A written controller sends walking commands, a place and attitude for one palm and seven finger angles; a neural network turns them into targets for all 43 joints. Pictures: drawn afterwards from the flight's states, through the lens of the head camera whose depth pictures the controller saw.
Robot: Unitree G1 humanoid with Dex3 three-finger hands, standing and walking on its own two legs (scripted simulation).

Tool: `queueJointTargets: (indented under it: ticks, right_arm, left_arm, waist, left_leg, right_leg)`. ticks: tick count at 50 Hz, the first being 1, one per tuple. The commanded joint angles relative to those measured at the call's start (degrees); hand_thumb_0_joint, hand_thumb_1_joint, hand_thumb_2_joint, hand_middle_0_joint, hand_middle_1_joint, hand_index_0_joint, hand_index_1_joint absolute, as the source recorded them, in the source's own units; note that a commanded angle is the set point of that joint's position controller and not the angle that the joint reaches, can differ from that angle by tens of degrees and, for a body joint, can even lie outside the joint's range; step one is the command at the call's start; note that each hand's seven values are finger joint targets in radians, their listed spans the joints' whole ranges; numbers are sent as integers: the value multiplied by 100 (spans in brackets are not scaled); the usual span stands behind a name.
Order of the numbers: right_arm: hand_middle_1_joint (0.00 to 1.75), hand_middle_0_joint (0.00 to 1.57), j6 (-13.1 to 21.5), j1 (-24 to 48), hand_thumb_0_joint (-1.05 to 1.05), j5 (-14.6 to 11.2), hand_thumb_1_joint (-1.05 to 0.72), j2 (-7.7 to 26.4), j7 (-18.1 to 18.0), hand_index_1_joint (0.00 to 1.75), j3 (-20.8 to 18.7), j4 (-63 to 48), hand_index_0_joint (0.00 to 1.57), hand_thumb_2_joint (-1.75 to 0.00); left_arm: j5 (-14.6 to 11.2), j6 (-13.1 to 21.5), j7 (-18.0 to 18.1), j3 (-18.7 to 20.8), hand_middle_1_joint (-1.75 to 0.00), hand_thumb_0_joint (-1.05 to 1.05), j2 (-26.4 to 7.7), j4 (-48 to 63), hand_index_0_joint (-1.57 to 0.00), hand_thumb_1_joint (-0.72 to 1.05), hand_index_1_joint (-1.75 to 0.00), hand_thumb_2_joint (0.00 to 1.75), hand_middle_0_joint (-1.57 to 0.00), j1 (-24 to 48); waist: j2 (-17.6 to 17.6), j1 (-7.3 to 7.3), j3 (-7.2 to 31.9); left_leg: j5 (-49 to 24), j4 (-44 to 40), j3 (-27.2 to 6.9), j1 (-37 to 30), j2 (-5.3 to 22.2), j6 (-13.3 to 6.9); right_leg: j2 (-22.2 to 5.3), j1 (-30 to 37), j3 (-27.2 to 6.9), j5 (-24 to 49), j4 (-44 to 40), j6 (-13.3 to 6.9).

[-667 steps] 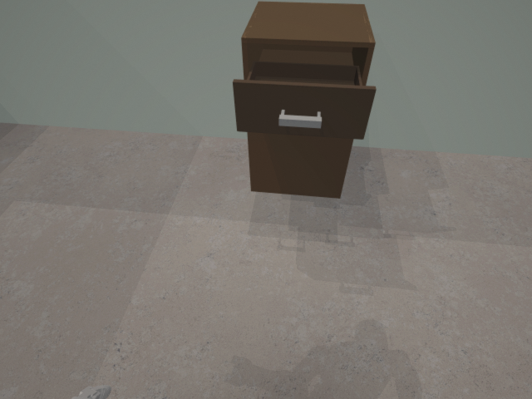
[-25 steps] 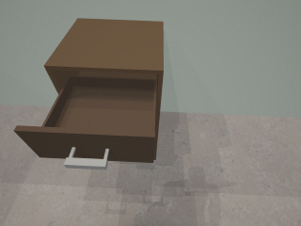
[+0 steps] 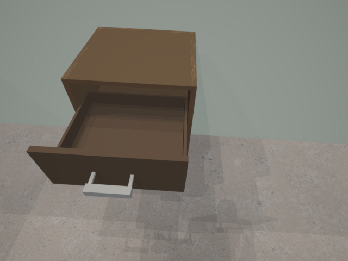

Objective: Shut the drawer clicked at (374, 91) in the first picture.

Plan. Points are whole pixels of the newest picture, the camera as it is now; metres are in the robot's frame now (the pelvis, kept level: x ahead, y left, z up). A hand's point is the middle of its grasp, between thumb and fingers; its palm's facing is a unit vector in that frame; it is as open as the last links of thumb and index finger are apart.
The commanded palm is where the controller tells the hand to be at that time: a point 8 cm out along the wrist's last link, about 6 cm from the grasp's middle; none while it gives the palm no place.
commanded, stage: raise the hand and make a fist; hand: left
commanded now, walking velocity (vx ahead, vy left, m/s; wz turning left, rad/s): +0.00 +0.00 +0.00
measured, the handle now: (110, 183) +0.33 +0.21 -0.08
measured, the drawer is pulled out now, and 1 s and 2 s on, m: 0.30 0.30 0.30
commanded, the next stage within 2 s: bring the fist close to the handle in 1.80 s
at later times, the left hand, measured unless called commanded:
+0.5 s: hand out of the picture +0.11 +0.16 -0.02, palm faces +0.20 -0.97 -0.10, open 5.0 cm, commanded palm +0.11 +0.21 -0.03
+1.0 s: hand (104, 260) +0.13 +0.16 -0.02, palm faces -0.01 -1.00 -0.05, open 3.1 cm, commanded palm +0.11 +0.22 +0.00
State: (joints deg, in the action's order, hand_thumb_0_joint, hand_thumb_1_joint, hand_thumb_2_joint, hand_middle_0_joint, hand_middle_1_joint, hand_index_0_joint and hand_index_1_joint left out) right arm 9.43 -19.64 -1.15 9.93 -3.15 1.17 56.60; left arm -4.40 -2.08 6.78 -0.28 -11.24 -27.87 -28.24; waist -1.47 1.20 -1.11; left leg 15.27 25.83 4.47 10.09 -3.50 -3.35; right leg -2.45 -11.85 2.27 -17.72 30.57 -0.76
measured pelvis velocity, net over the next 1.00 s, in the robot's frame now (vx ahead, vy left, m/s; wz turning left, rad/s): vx -0.03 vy -0.03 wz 0.04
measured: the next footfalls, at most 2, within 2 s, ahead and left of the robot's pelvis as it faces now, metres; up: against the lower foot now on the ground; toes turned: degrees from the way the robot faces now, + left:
none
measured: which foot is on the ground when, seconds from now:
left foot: down 0.00-1.00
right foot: down 0.00-1.00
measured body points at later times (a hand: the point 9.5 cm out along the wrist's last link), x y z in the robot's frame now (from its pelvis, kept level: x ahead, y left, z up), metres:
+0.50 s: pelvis -0.05 -0.05 -0.09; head -0.01 -0.04 +0.35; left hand +0.09 +0.21 -0.01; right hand +0.20 -0.25 -0.14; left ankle -0.01 +0.07 -0.74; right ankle -0.02 -0.12 -0.74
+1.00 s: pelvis -0.03 -0.03 -0.07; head +0.03 -0.04 +0.38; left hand +0.13 +0.21 -0.02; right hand +0.15 -0.29 -0.14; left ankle -0.01 +0.07 -0.74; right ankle -0.02 -0.12 -0.74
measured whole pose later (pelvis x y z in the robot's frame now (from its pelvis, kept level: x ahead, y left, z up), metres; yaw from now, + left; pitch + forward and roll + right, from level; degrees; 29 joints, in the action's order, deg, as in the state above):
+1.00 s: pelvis -0.03 -0.03 -0.07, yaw +2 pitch +12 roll -1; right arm 14.3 -12.9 -2.7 16.0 -4.2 -2.7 33.6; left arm -17.1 24.7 -19.4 8.7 -13.1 3.7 -33.2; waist 2.1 -0.2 5.6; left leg 27.0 59.6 0.0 44.8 0.5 -1.0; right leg 0.3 -42.3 6.9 -27.8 57.8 -3.1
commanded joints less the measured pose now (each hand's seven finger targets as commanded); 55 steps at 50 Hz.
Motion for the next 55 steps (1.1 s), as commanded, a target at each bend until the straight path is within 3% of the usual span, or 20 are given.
queueJointTargets:
  ticks: [1, 3, 6, 7, 8, 10, 13, 17, 18, 21, 23, 26, 30, 32, 35, 38, 41, 44, 48, 55]
  right_arm:
    - [30, 20, 962, 686, 0, -116, -90, 1143, -16, 30, -287, -1636, 20, -90]
    - [30, 20, 1058, 726, 0, 43, -90, 1231, 43, 30, -366, -2010, 20, -90]
    - [30, 20, 955, 1056, 0, 79, -90, 1147, 191, 30, -494, -2465, 20, -90]
    - [30, 20, 935, 1177, 0, 85, -90, 1130, 253, 30, -546, -2623, 20, -90]
    - [30, 20, 875, 1247, 0, 70, -90, 1141, 360, 30, -606, -2718, 20, -90]
    - [30, 20, 762, 1491, 0, 95, -90, 1182, 484, 30, -651, -3156, 20, -90]
    - [30, 20, 432, 1600, 0, 42, -90, 1048, 462, 30, -604, -3601, 20, -90]
    - [30, 20, 385, 1306, 0, 65, -90, 852, 284, 30, -561, -3856, 20, -90]
    - [30, 20, 401, 1135, 0, 78, -90, 880, 224, 30, -535, -3808, 20, -90]
    - [30, 20, 627, 1068, 0, 53, -90, 901, 100, 30, -423, -3550, 20, -90]
    - [30, 20, 799, 1109, 0, -7, -90, 1039, 40, 30, -328, -3408, 20, -90]
    - [30, 20, 873, 1024, 0, -144, -90, 1158, -104, 30, -294, -3361, 20, -90]
    - [30, 20, 617, 1306, 0, -273, -90, 1104, -210, 30, -305, -3695, 20, -90]
    - [30, 20, 475, 1435, 0, -262, -90, 897, -217, 30, -286, -3812, 20, -90]
    - [30, 20, 374, 1361, 0, -194, -90, 683, -161, 30, -334, -3572, 20, -90]
    - [30, 20, 396, 1220, 0, -124, -90, 665, -81, 30, -422, -3318, 20, -90]
    - [30, 20, 512, 1165, 0, -105, -90, 794, 20, 30, -481, -3242, 20, -90]
    - [30, 20, 726, 1064, 0, -187, -90, 987, -23, 30, -491, -3301, 20, -90]
    - [30, 20, 949, 985, 0, -170, -90, 1100, -141, 30, -525, -3244, 20, -90]
    - [30, 20, 815, 1067, 0, -126, -90, 949, -4, 30, -465, -3423, 20, -90]
  left_arm:
    - [-401, 743, -60, -707, -43, 0, 628, 3367, -32, 90, -43, 90, -32, 1119]
    - [-314, 1202, -245, -379, -47, 0, 484, 2877, -36, 90, -47, 90, -36, 561]
    - [-561, 2184, -962, -88, -54, 0, 761, 1922, -42, 90, -54, 90, -42, -917]
    - [-695, 2593, -1297, 151, -56, 0, 630, 1981, -44, 90, -56, 90, -44, -1211]
    - [-753, 2957, -1598, 668, -58, 0, 188, 1872, -46, 90, -58, 90, -46, -1534]
    - [-783, 3495, -2079, 1072, -62, 0, -262, 2091, -50, 90, -62, 90, -50, -1401]
    - [-557, 3290, -1954, 1223, -69, 0, -600, 2989, -56, 90, -69, 90, -56, -864]
    - [-812, 3639, -1422, 1277, -78, 0, -666, 4958, -64, 90, -78, 90, -64, 368]
    - [-858, 3838, -1334, 1268, -80, 0, -754, 5495, -66, 90, -80, 90, -66, 801]
    - [-912, 4275, -1581, 638, -86, 0, -442, 5444, -72, 90, -86, 90, -72, 1105]
    - [-963, 4239, -2039, 208, -91, 0, -322, 4981, -76, 90, -91, 90, -76, 1324]
    - [-1045, 3467, -2682, 308, -97, 0, -632, 3790, -82, 90, -97, 90, -82, 1015]
    - [-1273, 2015, -2835, 1489, -106, 0, -1413, 3515, -90, 90, -106, 90, -90, 435]
    - [-1521, 1676, -2433, 1830, -110, 0, -1223, 4072, -94, 90, -110, 90, -94, 234]
    - [-1619, 1971, -1665, 2335, -117, 0, -1132, 4465, -100, 90, -117, 90, -100, -98]
    - [-1284, 2575, -1457, 2105, -123, 0, -1012, 4376, -106, 90, -123, 90, -106, -299]
    - [-1023, 3005, -1923, 1486, -130, 0, -748, 4006, -112, 90, -130, 90, -112, -582]
    - [-1239, 3096, -2582, 958, -136, 0, -501, 4028, -118, 90, -136, 90, -118, -369]
    - [-1489, 3180, -2665, 1572, -145, 0, -1101, 4640, -126, 90, -145, 90, -126, -101]
    - [-1205, 2998, -1939, 1172, -160, 0, -539, 4832, -140, 90, -160, 90, -140, -555]
  waist:
    - [254, -425, 158]
    - [-504, -442, 141]
    - [-2029, -39, 200]
    - [-1932, 100, 377]
    - [-1244, 292, 458]
    - [-95, 340, 817]
    - [655, 444, 1314]
    - [1142, 131, 2152]
    - [910, -68, 2244]
    - [841, -468, 1834]
    - [618, -739, 1520]
    - [-175, -735, 1192]
    - [-318, -33, 1925]
    - [-335, 179, 2196]
    - [-197, 320, 2184]
    - [-136, 166, 1860]
    - [51, -126, 1514]
    - [-111, -398, 1441]
    - [184, -237, 1947]
    - [624, -104, 1779]
  left_leg:
    - [-1025, -177, -1021, 298, 693, 403]
    - [-517, 461, -961, 926, 448, 293]
    - [23, 1246, -814, 2146, 440, 356]
    - [91, 1465, -693, 2433, 377, 391]
    - [9, 1632, -559, 2557, 300, 473]
    - [-89, 2069, -392, 2708, 208, 501]
    - [200, 2351, -286, 3120, 174, 424]
    - [407, 2811, -480, 3006, 276, 227]
    - [467, 2983, -554, 3073, 325, 189]
    - [786, 3352, -671, 3352, 381, 134]
    - [1071, 3517, -715, 3557, 405, 76]
    - [1482, 3564, -668, 4166, 384, 67]
    - [1063, 3287, -544, 4062, 236, 78]
    - [672, 3108, -535, 3821, 206, 131]
    - [138, 2943, -603, 3583, 275, 245]
    - [-108, 2864, -607, 3591, 331, 246]
    - [-99, 2862, -589, 3527, 311, 191]
    - [62, 2902, -636, 3305, 290, 127]
    - [-87, 2789, -671, 2856, 311, 109]
    - [-344, 2347, -742, 2286, 373, 176]
  right_leg:
    - [176, -1097, 326, -40, 136, -45]
    - [219, -1379, 382, 115, 10, -82]
    - [327, -2211, 548, -453, 820, -56]
    - [326, -2293, 500, -429, 1069, -82]
    - [282, -2256, 387, -215, 1278, -180]
    - [245, -2362, 341, 95, 1854, -265]
    - [245, -2487, 161, 16, 2330, -279]
    - [290, -2764, -236, -427, 2280, -245]
    - [325, -2942, -291, -545, 2307, -199]
    - [311, -3482, -535, -1175, 2080, -164]
    - [278, -3597, -657, -1586, 1870, -113]
    - [166, -3317, -955, -2329, 1407, 9]
    - [-99, -1987, -1280, -2107, 1129, 132]
    - [-160, -1475, -1185, -1339, 1164, 198]
    - [-119, -1146, -982, 117, 1450, 179]
    - [-66, -1404, -871, 901, 1668, 219]
    - [-51, -1893, -737, 997, 1692, 295]
    - [-44, -2186, -743, 530, 1433, 308]
    - [105, -2105, -498, 78, 1468, 75]
    - [282, -2391, 187, 231, 1806, -72]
